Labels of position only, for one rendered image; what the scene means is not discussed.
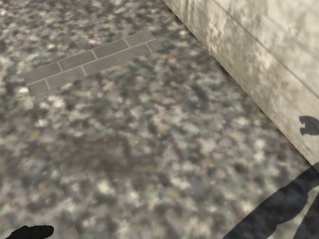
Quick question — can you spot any left robot hand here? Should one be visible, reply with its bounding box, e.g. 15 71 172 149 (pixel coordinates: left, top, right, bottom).
5 225 54 239

